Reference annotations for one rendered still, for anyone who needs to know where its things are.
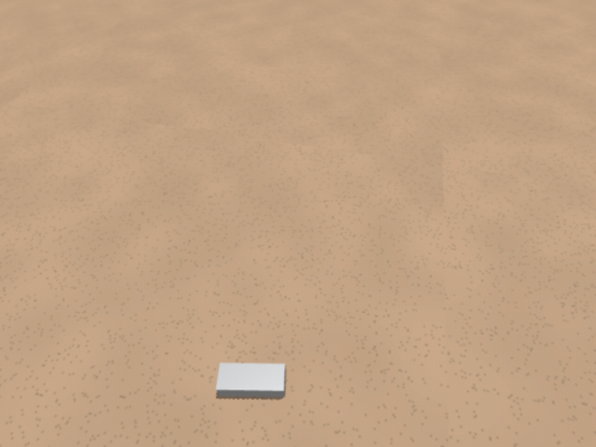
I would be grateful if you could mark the carton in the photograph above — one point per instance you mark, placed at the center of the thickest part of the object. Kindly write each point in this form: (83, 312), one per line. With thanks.
(251, 380)

